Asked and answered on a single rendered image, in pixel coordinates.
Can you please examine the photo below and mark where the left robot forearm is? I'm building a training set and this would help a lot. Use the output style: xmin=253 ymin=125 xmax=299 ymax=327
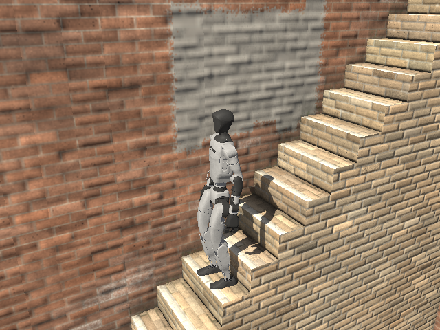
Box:
xmin=229 ymin=176 xmax=243 ymax=215

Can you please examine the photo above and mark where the right robot hand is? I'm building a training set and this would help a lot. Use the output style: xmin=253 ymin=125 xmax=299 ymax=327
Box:
xmin=200 ymin=185 xmax=211 ymax=200

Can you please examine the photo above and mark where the right robot forearm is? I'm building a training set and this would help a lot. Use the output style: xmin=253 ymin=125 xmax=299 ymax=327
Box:
xmin=206 ymin=177 xmax=214 ymax=187

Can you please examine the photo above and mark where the left robot hand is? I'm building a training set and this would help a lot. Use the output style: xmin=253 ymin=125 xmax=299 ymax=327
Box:
xmin=223 ymin=214 xmax=239 ymax=233

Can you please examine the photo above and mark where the right robot shin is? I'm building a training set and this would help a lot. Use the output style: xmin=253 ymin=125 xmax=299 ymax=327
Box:
xmin=199 ymin=235 xmax=217 ymax=268

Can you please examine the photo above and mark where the robot left foot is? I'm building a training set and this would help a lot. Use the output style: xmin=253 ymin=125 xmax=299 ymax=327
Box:
xmin=210 ymin=276 xmax=237 ymax=289

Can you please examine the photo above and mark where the robot left upper arm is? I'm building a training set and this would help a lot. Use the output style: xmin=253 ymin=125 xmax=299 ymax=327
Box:
xmin=222 ymin=144 xmax=243 ymax=184

